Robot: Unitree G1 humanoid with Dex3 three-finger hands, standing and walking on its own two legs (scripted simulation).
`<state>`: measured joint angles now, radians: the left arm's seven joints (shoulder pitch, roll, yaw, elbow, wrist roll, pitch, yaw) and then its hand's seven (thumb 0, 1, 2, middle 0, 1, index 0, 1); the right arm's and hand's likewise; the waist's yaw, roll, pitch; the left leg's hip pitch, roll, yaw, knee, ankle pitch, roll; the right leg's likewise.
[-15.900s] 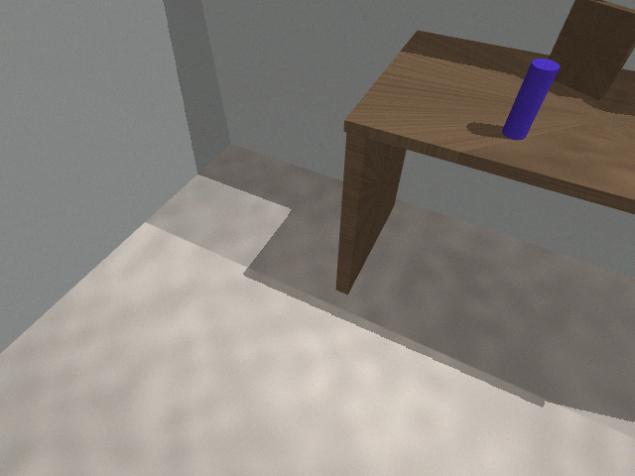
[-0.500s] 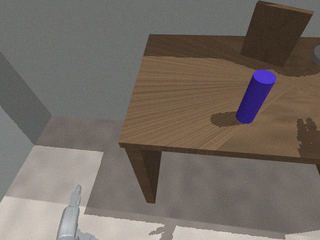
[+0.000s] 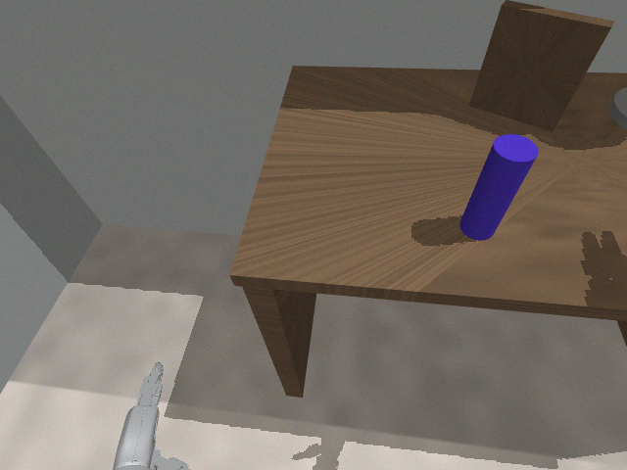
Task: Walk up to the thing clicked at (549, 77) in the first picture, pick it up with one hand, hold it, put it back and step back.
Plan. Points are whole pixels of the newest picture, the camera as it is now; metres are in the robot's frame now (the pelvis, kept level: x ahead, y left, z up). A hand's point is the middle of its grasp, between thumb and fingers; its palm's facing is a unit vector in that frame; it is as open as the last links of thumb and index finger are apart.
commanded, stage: go down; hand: right
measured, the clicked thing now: (493, 192) +0.47 -0.19 +0.08
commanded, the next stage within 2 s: approach in 0.16 s
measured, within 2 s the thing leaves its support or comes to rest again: neither
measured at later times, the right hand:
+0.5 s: hand out of the picture +0.40 -0.35 +0.17, palm faces +0.12 +0.99 -0.01, open 17.6 cm
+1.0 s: hand (520, 214) +0.45 -0.23 +0.06, palm faces +0.09 +1.00 +0.03, open 17.7 cm
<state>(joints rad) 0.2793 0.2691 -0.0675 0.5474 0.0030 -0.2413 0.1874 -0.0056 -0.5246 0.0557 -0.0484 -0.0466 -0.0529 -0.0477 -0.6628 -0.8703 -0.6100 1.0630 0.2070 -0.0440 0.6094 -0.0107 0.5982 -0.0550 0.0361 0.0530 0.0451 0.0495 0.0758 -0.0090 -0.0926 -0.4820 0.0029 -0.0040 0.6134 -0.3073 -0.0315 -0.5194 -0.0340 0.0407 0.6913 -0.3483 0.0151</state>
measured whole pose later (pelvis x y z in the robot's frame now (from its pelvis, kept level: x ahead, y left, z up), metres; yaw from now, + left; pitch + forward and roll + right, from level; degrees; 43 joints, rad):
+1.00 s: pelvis -0.01 +0.00 -0.03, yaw +2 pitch +16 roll +2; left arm 0.33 0.24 0.01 0.33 0.04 -0.15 0.07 -0.01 -0.52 0.04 -0.06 -0.05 -0.07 -0.05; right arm -0.71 -0.50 -0.47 1.00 0.14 -0.27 0.27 -0.01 0.60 -0.06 0.03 0.05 0.04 0.05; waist 0.14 0.00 -0.12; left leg -0.76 -0.01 -0.02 0.86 -0.39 -0.03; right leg -0.78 -0.05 0.03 0.93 -0.43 0.02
